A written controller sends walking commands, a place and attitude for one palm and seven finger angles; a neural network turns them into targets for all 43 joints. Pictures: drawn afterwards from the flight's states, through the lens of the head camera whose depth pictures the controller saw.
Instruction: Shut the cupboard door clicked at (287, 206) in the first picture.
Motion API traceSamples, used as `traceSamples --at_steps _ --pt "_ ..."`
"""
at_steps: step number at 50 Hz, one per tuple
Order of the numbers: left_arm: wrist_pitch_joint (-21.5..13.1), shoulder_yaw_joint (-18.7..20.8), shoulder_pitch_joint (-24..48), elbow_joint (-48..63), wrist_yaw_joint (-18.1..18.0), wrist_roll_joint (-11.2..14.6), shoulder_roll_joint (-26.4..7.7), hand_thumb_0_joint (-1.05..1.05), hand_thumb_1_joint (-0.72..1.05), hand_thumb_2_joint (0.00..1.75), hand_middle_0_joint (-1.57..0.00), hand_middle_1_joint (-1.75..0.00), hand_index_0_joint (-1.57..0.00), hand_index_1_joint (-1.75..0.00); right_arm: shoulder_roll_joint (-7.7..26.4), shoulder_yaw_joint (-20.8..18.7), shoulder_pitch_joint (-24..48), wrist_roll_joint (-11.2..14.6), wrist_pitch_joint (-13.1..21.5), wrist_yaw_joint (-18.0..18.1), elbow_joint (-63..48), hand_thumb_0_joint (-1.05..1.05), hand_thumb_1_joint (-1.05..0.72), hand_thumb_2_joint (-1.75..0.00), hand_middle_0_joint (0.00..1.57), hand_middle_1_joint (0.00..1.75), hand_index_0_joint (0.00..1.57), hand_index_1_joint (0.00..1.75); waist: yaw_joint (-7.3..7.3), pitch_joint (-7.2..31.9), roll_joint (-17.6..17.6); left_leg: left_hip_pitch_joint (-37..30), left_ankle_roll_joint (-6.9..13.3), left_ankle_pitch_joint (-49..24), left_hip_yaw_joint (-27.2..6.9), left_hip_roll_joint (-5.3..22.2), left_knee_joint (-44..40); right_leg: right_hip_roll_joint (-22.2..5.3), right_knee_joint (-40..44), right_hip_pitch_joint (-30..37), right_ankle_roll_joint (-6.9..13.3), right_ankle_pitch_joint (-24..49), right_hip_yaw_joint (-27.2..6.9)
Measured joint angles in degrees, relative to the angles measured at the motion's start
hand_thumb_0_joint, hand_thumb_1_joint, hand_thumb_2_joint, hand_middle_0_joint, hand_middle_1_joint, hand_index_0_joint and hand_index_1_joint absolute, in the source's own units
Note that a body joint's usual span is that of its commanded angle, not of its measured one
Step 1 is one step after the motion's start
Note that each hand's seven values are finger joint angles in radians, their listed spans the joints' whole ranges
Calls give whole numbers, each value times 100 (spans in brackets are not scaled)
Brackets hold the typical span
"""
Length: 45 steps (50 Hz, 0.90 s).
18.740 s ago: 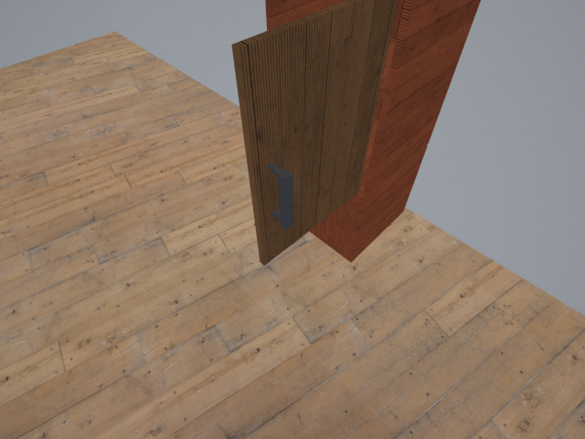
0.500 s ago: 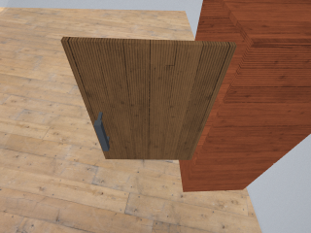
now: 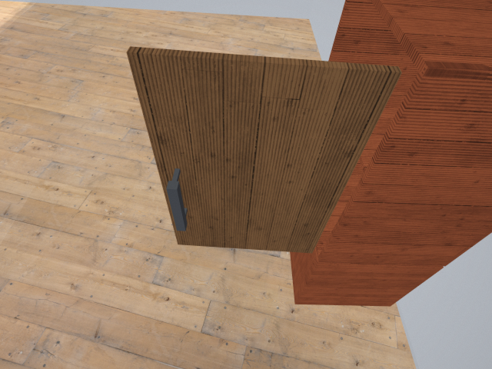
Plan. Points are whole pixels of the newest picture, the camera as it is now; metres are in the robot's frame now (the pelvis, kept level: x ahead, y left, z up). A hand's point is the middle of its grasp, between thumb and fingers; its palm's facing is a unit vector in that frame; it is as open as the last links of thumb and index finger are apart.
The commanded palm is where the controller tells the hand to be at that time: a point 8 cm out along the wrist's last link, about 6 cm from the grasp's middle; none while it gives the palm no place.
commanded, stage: come to a stop and stand still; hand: left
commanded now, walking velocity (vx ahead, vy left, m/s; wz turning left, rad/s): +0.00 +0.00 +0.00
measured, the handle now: (179, 201) +0.46 +0.18 -0.08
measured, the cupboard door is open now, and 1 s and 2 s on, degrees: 88 88 88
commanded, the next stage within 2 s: look again from close up in 0.56 s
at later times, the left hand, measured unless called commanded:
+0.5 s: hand out of the picture -0.04 +0.18 -0.18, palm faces +0.02 -0.99 -0.14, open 7.3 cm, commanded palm none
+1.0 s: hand out of the picture -0.01 +0.22 -0.17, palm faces +0.05 -0.96 -0.28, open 7.3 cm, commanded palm none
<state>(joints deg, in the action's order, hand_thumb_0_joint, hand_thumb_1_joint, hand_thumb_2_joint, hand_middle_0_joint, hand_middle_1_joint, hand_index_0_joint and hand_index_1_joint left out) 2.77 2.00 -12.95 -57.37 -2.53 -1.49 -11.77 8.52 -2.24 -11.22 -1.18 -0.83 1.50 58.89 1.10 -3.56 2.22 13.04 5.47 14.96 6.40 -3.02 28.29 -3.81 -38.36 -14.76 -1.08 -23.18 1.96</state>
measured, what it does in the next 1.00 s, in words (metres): steps on the spot: right foot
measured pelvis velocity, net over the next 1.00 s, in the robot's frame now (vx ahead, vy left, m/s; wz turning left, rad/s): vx -0.03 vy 0.01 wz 0.04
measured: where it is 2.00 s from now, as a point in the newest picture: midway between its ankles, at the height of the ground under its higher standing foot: outside the picture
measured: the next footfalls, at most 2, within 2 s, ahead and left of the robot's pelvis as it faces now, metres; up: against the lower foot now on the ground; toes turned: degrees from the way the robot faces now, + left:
right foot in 0.04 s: +0.03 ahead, -0.10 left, +0.00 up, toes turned +2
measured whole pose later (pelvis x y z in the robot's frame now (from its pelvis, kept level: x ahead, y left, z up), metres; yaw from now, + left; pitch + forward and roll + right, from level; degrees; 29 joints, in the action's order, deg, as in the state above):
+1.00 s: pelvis -0.03 +0.01 +0.00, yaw +2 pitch -2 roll -1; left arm -1.1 0.2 -16.5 -57.9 -2.5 -1.7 -13.3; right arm 14.3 -2.7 -8.6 -0.6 1.4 1.2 57.1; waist 0.5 -0.9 -0.6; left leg 14.7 5.8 12.4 4.7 -3.5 28.3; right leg -2.3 -28.4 -10.9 -1.6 -15.7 2.4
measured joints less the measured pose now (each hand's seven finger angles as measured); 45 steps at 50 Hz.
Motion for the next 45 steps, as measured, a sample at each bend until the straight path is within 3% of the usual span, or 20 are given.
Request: traceSamples --at_steps 3,6,10,19,33,36,38,45 --pt "-129 -57 -81 -78 -15 5 73 0 91 90 -20 -30 -20 -30 39 28 64 49 28 -12 76 0 -93 -90 20 30 21 30 40 21 -61 64 -6 16 48 -40 76 26 892 401 -30 539 22" --pt "-177 -156 -181 -203 2 25 208 0 91 90 -20 -30 -20 -30 88 18 105 76 29 -3 136 0 -93 -90 20 30 21 30 -27 45 -220 -41 -6 -91 27 -8 -114 69 1089 504 -109 649 42" --pt "-174 -218 -283 -333 14 27 278 0 91 90 -20 -30 -20 -30 93 60 65 78 58 -20 250 0 -94 -90 20 30 21 30 -59 108 -177 -175 27 -248 52 -38 -366 53 1284 603 -147 792 16" --pt "-175 -240 -399 -518 35 -11 322 0 91 90 -20 -30 -20 -30 -5 126 -276 73 44 -43 567 0 -92 -90 20 30 20 30 -61 182 51 -273 70 -515 40 -136 -769 -19 1548 647 -181 998 28" --pt "-202 -206 -736 -772 -17 -2 369 0 91 90 -20 -30 -20 -30 -238 122 -599 92 84 0 801 0 -91 -90 20 30 20 30 -99 130 -28 -323 105 -632 60 -228 -980 -101 1567 606 -210 1022 1" --pt "-213 -286 -723 -532 30 -32 249 0 91 90 -20 -30 -20 -30 -234 106 -661 45 103 -58 445 0 -91 -90 20 30 21 30 -186 72 -13 -109 133 -620 -23 -293 -806 -90 1131 317 105 752 -43" --pt "-288 -266 -666 -412 7 -37 162 0 91 90 -21 -30 -20 -30 -178 67 -630 52 147 -47 316 0 -91 -90 20 30 21 30 -186 64 -21 34 147 -567 -110 -324 -621 -95 977 224 152 709 -24" --pt "-398 -199 -549 -182 -14 -23 -13 0 91 90 -20 -30 -20 -30 290 -37 -154 56 176 -12 12 1 -91 -90 20 30 21 30 -90 248 -244 213 88 -279 -185 -138 -75 65 970 301 -37 697 58"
